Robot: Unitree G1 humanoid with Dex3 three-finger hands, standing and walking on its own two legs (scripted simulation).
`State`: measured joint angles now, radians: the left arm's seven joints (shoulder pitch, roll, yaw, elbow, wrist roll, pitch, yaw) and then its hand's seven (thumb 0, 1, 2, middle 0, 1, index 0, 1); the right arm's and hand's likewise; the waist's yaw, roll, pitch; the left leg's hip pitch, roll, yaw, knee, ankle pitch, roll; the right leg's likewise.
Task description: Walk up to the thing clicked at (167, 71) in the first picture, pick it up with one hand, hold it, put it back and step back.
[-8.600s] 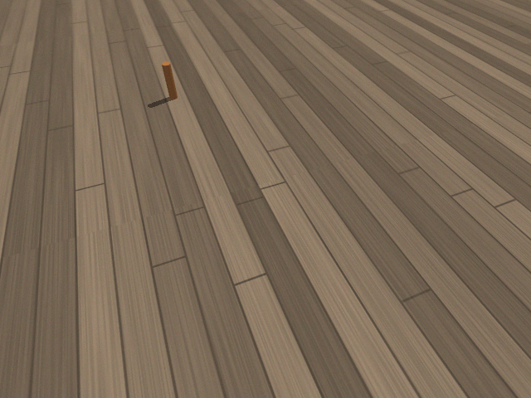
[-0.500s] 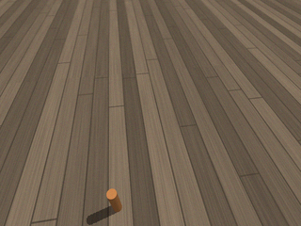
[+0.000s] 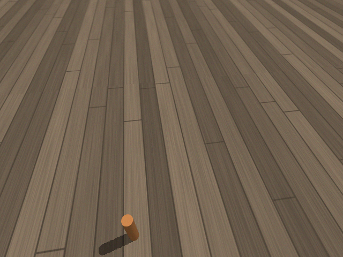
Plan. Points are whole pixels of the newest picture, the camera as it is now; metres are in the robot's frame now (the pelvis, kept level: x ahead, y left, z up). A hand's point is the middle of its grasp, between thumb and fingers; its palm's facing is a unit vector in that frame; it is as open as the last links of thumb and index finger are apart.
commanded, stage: stand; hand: left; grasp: from the side
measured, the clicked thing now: (130, 228) +0.39 +0.22 -0.66
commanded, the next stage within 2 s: go down in 0.70 s
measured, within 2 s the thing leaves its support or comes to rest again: neither
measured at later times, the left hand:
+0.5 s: hand out of the picture +0.07 +0.26 -0.16, palm faces -0.04 -0.94 -0.35, open 7.4 cm
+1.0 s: hand out of the picture +0.15 +0.25 -0.16, palm faces +0.03 -0.95 -0.32, open 9.9 cm
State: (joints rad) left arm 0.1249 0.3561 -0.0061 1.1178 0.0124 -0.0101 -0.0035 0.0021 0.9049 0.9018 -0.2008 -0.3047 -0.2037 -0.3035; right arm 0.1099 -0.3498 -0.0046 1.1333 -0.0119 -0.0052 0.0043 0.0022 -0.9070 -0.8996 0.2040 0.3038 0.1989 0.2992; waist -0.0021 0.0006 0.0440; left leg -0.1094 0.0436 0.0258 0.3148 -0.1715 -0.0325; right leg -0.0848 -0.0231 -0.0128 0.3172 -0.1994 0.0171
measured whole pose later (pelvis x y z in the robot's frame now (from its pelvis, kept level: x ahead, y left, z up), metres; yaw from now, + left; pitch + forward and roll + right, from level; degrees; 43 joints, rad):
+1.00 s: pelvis -0.01 +0.00 -0.01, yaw +1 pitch +5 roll +0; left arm -0.05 0.33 0.13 1.07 0.06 -0.02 -0.03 0.00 0.61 0.61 -0.11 -0.15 -0.12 -0.15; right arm 0.19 -0.27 -0.02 0.85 0.03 -0.05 -0.03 0.00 -0.95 -0.91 0.20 0.30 0.20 0.30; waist -0.02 -0.01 0.03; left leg -0.37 0.04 0.01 0.53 -0.25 -0.02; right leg -0.34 -0.03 -0.02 0.52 -0.28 0.02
